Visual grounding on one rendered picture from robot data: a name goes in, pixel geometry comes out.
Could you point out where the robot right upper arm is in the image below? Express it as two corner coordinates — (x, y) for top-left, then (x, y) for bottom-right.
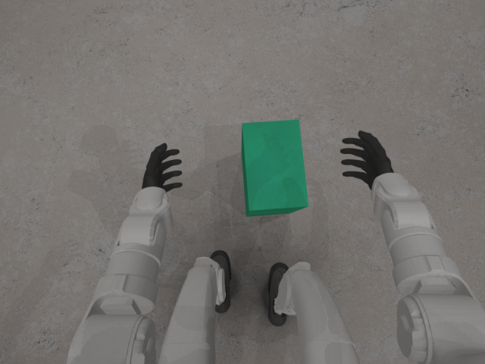
(396, 293), (485, 364)

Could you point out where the left robot forearm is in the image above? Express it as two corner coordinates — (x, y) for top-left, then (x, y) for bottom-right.
(67, 187), (174, 364)

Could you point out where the robot left upper arm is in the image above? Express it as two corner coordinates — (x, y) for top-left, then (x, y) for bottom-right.
(69, 315), (156, 364)

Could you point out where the right robot shin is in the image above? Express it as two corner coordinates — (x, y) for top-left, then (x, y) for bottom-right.
(274, 262), (311, 315)

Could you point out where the right robot hand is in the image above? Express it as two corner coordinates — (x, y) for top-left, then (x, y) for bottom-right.
(340, 130), (394, 189)

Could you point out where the left robot hand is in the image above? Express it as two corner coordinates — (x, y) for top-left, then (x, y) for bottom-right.
(142, 143), (183, 192)

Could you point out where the carton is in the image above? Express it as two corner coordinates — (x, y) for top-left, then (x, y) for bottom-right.
(241, 119), (308, 217)

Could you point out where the right robot forearm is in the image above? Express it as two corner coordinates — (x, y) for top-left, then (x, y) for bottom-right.
(371, 173), (485, 313)

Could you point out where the robot right foot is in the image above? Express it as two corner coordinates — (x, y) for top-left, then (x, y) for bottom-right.
(268, 262), (289, 326)

